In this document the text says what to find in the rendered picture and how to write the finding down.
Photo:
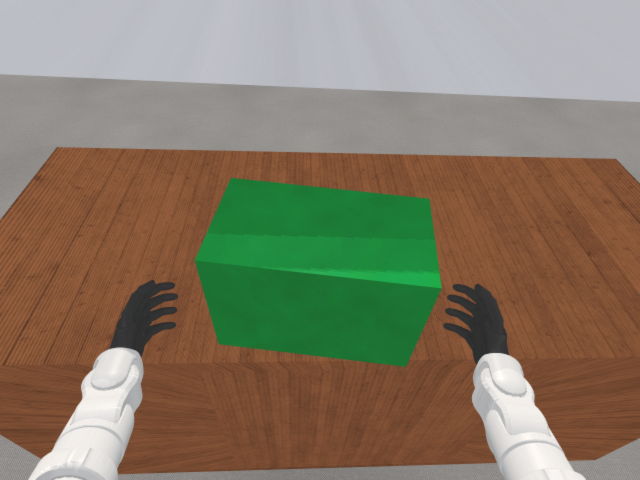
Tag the robot right forearm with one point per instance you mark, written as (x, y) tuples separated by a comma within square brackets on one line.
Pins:
[(517, 432)]

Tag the pedestal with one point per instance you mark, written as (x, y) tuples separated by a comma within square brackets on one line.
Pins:
[(555, 240)]

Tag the carton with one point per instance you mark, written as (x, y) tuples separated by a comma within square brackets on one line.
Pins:
[(319, 271)]

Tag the robot right hand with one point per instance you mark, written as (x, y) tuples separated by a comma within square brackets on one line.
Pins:
[(488, 333)]

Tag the robot left forearm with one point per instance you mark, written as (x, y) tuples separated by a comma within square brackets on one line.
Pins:
[(94, 441)]

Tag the robot left hand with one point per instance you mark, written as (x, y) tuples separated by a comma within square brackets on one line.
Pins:
[(133, 329)]

